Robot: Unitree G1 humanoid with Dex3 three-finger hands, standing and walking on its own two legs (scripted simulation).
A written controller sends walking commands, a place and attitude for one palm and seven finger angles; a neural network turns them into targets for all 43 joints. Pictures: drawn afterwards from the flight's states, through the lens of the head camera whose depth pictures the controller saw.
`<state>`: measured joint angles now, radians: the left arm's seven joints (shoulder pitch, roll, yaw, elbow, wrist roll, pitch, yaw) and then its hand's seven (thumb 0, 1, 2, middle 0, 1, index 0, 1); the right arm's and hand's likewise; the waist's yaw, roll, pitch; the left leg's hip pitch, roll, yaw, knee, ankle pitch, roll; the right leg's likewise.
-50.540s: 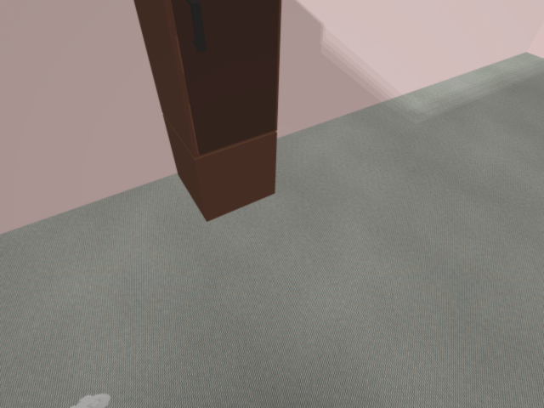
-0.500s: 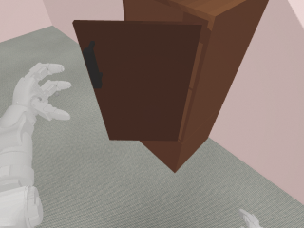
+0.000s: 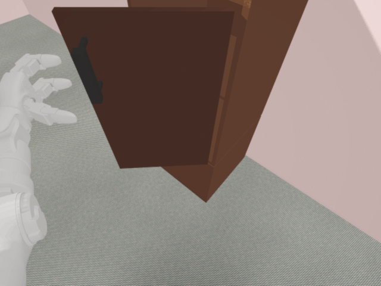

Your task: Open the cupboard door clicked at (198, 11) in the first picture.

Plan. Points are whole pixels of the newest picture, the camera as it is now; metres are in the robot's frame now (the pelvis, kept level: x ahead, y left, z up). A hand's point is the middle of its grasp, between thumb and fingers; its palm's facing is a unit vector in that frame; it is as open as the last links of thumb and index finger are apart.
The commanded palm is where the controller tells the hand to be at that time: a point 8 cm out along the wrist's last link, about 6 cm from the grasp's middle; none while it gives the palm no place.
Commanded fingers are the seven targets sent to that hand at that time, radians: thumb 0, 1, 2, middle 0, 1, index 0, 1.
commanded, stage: move the hooked fingers beside the handle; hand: left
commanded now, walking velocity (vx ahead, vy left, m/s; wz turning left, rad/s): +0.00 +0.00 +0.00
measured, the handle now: (90, 71) +0.54 +0.20 +0.14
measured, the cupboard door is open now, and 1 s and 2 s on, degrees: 44 44 44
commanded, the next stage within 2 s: slide the fingers in behind the handle in 1.00 s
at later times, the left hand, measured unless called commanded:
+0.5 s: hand (57, 82) +0.50 +0.26 +0.15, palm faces +0.05 -1.00 +0.01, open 14.0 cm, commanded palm +0.47 +0.31 +0.14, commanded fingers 0.00 -0.50 0.30 -0.30 -1.20 -0.30 -1.20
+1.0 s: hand (55, 84) +0.49 +0.26 +0.15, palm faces +0.04 -1.00 +0.02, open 14.0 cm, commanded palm +0.47 +0.31 +0.14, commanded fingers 0.00 -0.50 0.30 -0.30 -1.20 -0.30 -1.20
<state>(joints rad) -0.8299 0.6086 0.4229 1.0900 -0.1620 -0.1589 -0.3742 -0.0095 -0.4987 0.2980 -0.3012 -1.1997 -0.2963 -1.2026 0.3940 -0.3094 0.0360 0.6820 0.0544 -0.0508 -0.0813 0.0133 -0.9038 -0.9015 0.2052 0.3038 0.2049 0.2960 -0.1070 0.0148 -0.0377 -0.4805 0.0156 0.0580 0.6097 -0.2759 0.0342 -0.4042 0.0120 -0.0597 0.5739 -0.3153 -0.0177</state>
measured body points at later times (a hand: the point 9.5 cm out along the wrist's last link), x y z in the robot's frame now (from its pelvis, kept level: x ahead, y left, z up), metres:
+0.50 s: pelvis +0.02 +0.00 +0.00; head +0.10 +0.01 +0.44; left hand +0.49 +0.32 +0.15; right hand +0.00 -0.28 -0.11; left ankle +0.01 +0.10 -0.73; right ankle -0.02 -0.11 -0.73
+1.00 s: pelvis +0.01 +0.00 -0.01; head +0.08 +0.02 +0.44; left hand +0.48 +0.32 +0.15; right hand +0.05 -0.27 -0.11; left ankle +0.01 +0.10 -0.73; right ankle -0.02 -0.11 -0.73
